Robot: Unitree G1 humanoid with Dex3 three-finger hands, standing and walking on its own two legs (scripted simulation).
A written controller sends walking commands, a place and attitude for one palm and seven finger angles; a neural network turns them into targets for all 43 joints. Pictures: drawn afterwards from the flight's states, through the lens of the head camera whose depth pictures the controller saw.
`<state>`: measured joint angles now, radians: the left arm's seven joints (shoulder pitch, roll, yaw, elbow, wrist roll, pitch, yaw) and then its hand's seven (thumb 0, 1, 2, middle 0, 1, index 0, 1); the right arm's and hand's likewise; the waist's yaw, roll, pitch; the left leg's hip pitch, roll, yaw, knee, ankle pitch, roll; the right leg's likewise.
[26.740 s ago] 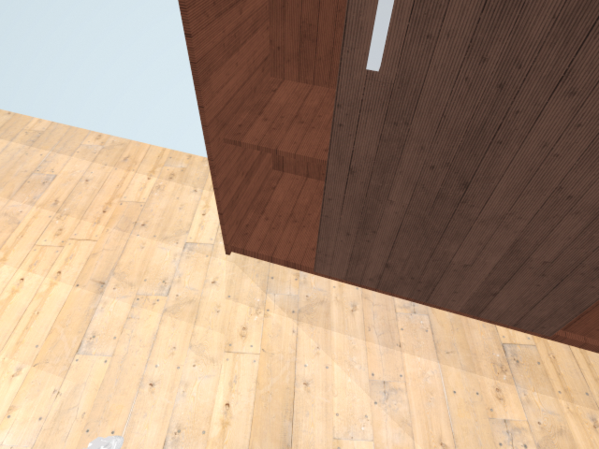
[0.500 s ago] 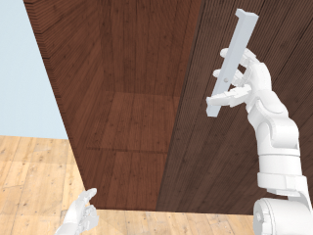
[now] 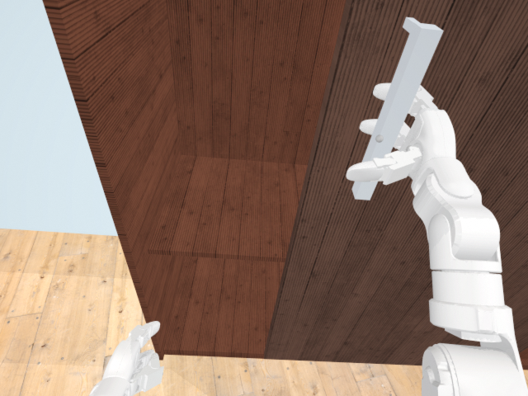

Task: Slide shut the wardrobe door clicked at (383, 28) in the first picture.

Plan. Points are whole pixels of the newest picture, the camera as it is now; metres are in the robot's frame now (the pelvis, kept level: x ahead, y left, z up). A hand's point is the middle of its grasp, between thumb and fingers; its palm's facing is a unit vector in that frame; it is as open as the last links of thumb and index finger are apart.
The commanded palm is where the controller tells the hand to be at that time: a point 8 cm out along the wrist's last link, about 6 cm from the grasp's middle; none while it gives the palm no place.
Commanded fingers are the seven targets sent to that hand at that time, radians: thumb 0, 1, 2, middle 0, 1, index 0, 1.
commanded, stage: slide the fingers in behind the handle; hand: right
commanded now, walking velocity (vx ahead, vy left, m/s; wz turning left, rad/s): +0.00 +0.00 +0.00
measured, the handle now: (383, 118) +0.43 -0.14 +0.27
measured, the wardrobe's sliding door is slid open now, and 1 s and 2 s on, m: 0.36 0.36 0.36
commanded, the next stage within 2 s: grip the handle and tug to test in 0.62 s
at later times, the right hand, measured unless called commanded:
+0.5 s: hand (376, 136) +0.38 -0.11 +0.27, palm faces +0.01 +1.00 -0.04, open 14.2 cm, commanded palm +0.36 -0.15 +0.26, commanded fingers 0.00 0.50 -0.30 0.30 1.20 0.30 1.20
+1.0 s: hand (374, 134) +0.38 -0.11 +0.27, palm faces +0.00 +1.00 -0.02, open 12.3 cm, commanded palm +0.36 -0.16 +0.26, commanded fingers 0.00 -0.20 -0.60 0.38 1.30 0.38 1.30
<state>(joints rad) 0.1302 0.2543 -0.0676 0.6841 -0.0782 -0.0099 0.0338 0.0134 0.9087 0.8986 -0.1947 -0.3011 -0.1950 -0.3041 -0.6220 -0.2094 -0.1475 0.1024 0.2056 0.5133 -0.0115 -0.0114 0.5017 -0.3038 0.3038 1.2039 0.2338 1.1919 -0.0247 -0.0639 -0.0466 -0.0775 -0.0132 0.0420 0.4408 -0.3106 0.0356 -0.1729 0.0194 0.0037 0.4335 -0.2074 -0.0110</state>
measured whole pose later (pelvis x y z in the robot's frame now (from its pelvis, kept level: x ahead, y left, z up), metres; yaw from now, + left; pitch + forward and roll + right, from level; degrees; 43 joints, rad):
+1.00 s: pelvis -0.01 +0.00 +0.00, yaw +0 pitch -3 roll +0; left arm 0.15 0.24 -0.07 0.70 -0.07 -0.02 0.03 0.01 0.91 0.90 -0.20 -0.30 -0.20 -0.30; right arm -0.69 -0.19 -0.12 0.22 0.20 0.45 -0.02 -0.01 0.21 -0.43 0.33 1.24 0.29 1.24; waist -0.02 -0.06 -0.04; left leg -0.08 -0.01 0.05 0.43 -0.30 0.03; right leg -0.17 0.03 0.01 0.42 -0.19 -0.02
